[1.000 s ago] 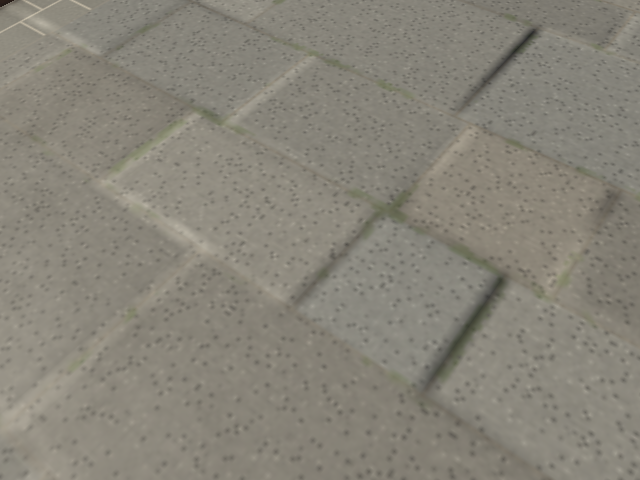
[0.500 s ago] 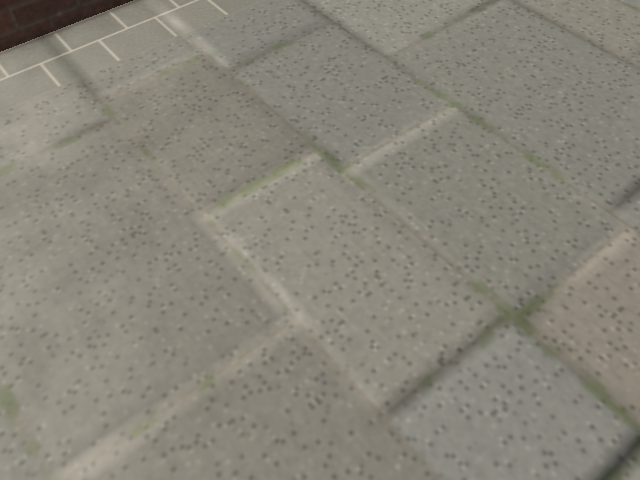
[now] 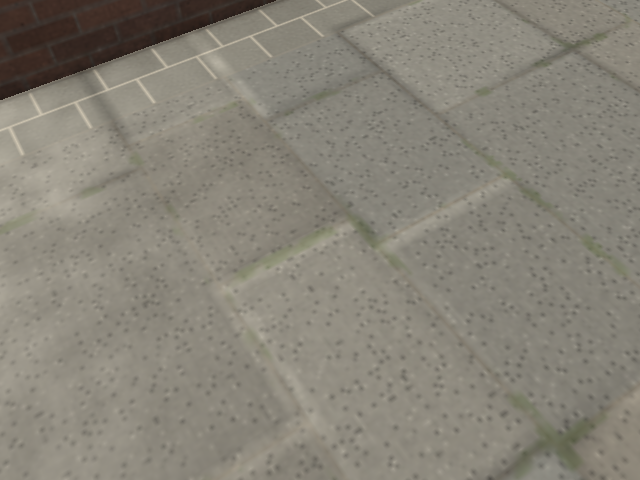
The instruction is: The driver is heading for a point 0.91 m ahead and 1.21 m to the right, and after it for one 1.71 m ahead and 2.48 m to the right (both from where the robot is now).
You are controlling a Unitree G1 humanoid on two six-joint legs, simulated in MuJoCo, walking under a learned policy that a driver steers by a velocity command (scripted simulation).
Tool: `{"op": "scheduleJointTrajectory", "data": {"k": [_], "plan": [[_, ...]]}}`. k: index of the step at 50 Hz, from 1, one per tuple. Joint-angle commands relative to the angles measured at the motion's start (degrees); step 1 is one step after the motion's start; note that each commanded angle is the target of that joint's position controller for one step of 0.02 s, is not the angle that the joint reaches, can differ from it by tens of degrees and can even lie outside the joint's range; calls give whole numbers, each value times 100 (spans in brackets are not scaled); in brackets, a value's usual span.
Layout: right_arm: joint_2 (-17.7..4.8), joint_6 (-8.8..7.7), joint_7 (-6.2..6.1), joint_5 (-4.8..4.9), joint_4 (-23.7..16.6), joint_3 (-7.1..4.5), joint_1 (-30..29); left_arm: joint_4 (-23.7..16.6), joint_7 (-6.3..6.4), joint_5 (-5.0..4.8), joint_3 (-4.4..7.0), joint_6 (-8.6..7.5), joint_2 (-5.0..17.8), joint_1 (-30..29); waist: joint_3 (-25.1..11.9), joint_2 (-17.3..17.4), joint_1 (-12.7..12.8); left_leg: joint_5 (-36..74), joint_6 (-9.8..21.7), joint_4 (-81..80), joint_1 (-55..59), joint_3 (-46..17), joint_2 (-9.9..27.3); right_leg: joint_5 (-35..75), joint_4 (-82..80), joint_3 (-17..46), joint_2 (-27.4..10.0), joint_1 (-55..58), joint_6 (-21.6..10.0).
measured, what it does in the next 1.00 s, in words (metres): steps on the spot, turning right: left foot, then right foot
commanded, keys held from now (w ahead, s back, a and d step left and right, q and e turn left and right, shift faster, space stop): e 1.00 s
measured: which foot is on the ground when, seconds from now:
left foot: up 0.00-0.26, down 0.28-0.70, up 0.72-1.00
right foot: down 0.00-0.30, up 0.32-0.68, down 0.70-1.00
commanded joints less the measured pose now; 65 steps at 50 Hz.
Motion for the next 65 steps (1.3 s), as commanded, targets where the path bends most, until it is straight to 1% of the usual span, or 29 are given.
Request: {"op": "scheduleJointTrajectory", "data": {"k": [1, 5, 10, 13, 14, 15, 16, 17, 18, 20, 22, 27, 32, 34, 35, 36, 37, 38, 40, 41, 48, 55, 58, 59, 60, 61, 62, 63, 65], "plan": [[-483, 48, -117, -10, -418, -189, 200, -421, 77, 28, 332, 139, 1059, -41, -646, -759, -104, 217, -71, -594, -495, 31, 226, 1136, -1029, 1808, -1294, 911, -1023], [-371, 50, -178, -19, -358, -167, 127, -445, 205, -40, 423, 272, 1123, 39, -1060, -867, -64, 780, -142, -1450, -53, -3, 93, 824, -1006, 1809, -1191, 840, -1073], [-403, -17, -112, 27, -488, -194, -296, -487, 278, -82, 476, 445, 1132, 87, -900, -1012, 74, 1082, -80, -2415, 209, -115, -19, -423, -1004, 2319, -1105, 774, -943], [-414, -142, -34, 59, -414, -243, -65, -533, 317, -144, 479, 551, 1102, 6, -824, -1023, -126, 1758, 108, -3848, 936, 15, -43, -325, -668, 2458, -905, 706, -703], [-613, -161, -40, 16, -400, -312, 50, -532, 329, -158, 441, 567, 968, 122, -863, -842, -138, 2012, 269, -4250, 1490, -199, 374, -720, -359, 2307, -682, 383, -459], [-1074, -126, -80, -136, -481, -412, 40, -603, 315, -129, 360, 558, 668, 238, -863, 257, -7, 2181, 807, -4548, 1975, -1313, 1595, -1871, 712, 1589, -165, -428, -102], [-1232, -91, -51, -333, -465, -473, -84, -753, 304, -146, 423, 484, 813, 174, -622, 1599, 56, 3077, 1614, -4869, 1581, -2484, 2437, -2896, 1986, 588, 455, -1117, 175], [-926, -118, -59, -302, -601, -389, -332, -612, 290, -50, 560, 450, 1233, 392, -609, 1076, 111, 3345, 1785, -4789, 1455, -2314, 2531, -2774, 3111, 701, 86, -1109, 383], [-671, -125, -83, -210, -666, -322, -599, -447, 283, -98, 624, 490, 1314, 553, -560, 693, 216, 3412, 1556, -4650, 1409, -1725, 2185, -2456, 3557, 639, 41, -1106, 480], [-520, -116, -108, -42, -705, -270, -814, -304, 328, -92, 595, 639, 1088, 709, -435, 520, 216, 3612, 1311, -4496, 1511, -986, 1774, -1953, 4175, 508, -54, -1286, 710], [-546, -62, -131, -65, -664, -271, -713, -438, 297, -141, 516, 682, 853, 498, -353, 615, 107, 3888, 1348, -4525, 1520, -470, 1569, -1685, 4045, 211, -145, -1288, 850], [-854, 72, -172, -58, -536, -415, -407, -831, 166, -136, 374, 652, 614, -95, -609, 893, -238, 4049, 1513, -4433, 2049, -136, 1821, -1705, 2564, -153, -481, -847, 901], [-1055, 60, -70, 101, -447, -512, -495, -927, 47, -141, 435, 704, 760, 16, -654, 1032, -163, 4025, 1414, -4199, 1868, 73, 2037, -1509, 1165, -551, -420, 106, 548], [-985, 41, -66, 220, -387, -506, -585, -803, 23, -132, 489, 710, 755, 407, -693, 891, 103, 3681, 1053, -3680, 1579, 370, 1890, -582, -88, -707, -237, 924, 220], [-779, 14, -45, 179, -246, -457, -261, -747, 75, -115, 571, 701, 953, 631, -770, 408, 135, 3013, 633, -3057, 1011, 737, 1643, 255, -576, -354, -299, 1736, 10], [-383, 1, -8, -129, -427, -324, -221, -838, 178, -92, 744, 669, 1681, 841, -897, -1372, 19, 473, 5, -1272, -599, 1309, 973, 2530, -596, 1642, -1791, 2868, -570], [-410, -20, -55, -162, -683, -306, -720, -960, 149, 98, 721, 555, 1852, 729, -962, -1847, 241, -1033, -228, -31, -1605, 617, 302, 3332, -606, 2765, -2697, 2583, -1778], [-694, -16, -88, -52, -688, -385, -998, -922, 108, 158, 653, 441, 1575, 770, -1040, -1205, 465, -829, -185, 517, -1607, 124, 401, 2701, -756, 2468, -2456, 2402, -1836], [-731, 34, -163, -11, -522, -440, -896, -879, 165, -16, 549, 377, 1252, 227, -714, -730, 138, 100, -116, 342, -1626, -28, 530, 1844, -720, 1735, -1786, 2124, -1182], [-771, 62, -194, -48, -494, -461, -812, -901, 199, -107, 496, 405, 1149, 30, -662, -813, 44, 396, -157, 228, -1504, -31, 517, 1841, -731, 1605, -1650, 1961, -1067], [-486, 25, -121, 5, -466, -368, -848, -850, 342, -66, 507, 485, 1251, 123, -764, -899, 86, 1044, -282, -1147, -917, -62, 196, 973, -759, 1838, -1360, 1786, -1053], [-536, -101, 9, 77, -518, -381, -902, -878, 278, -82, 549, 560, 1347, -3, -666, -1052, 158, 792, -136, -2442, -37, -164, -36, 528, -634, 2686, -1253, 1406, -1046], [-524, -175, 77, 93, -453, -406, -606, -903, 281, -164, 542, 607, 1309, -183, -742, -1035, -49, 1320, 17, -3645, 654, -93, -83, 806, -356, 2874, -1047, 1395, -849], [-564, -189, 77, 70, -386, -435, -429, -916, 304, -205, 521, 624, 1243, -222, -765, -949, -158, 1987, 108, -4298, 1181, -58, 38, 518, -184, 2771, -856, 1155, -641], [-860, -170, 47, -10, -393, -505, -286, -918, 315, -173, 459, 621, 1020, -26, -950, -408, -86, 2414, 408, -4456, 1926, -656, 862, -610, 430, 2395, -538, 582, -322], [-1355, -100, 23, -134, -427, -590, -482, -1004, 307, -186, 428, 580, 852, 216, -702, 1251, 252, 3542, 1236, -4621, 2162, -1971, 1970, -2547, 1501, 1148, 467, -608, 74], [-1092, -118, 30, -239, -519, -544, -528, -918, 316, -94, 586, 521, 1337, 247, -636, 1234, 80, 3785, 1883, -4734, 1785, -2525, 2596, -3174, 2946, 871, 304, -884, 378], [-815, -127, -1, -191, -606, -445, -781, -798, 303, -113, 696, 530, 1584, 360, -550, 799, 199, 3607, 1820, -4683, 1578, -2045, 2424, -2796, 3661, 827, 67, -870, 504], [-553, -98, -59, -32, -669, -358, -1103, -587, 326, -120, 684, 651, 1352, 519, -342, 568, 245, 3091, 1392, -4594, 1521, -1118, 1754, -2105, 4214, 665, -18, -1005, 714]]}}
Velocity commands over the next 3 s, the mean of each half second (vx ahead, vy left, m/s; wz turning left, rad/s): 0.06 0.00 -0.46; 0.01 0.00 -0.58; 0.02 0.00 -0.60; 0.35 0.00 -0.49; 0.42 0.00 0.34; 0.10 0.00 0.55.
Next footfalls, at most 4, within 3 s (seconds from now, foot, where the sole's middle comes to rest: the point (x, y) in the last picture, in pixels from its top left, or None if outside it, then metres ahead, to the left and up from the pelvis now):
0.28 left None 0.13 0.13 -0.77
0.70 right None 0.03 -0.12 -0.77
1.20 left None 0.16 0.06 -0.77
1.64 right None -0.06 -0.10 -0.77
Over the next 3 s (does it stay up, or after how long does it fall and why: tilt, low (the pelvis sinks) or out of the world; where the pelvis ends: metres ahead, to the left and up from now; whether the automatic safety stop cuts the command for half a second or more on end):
stays up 0.26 -0.50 0.00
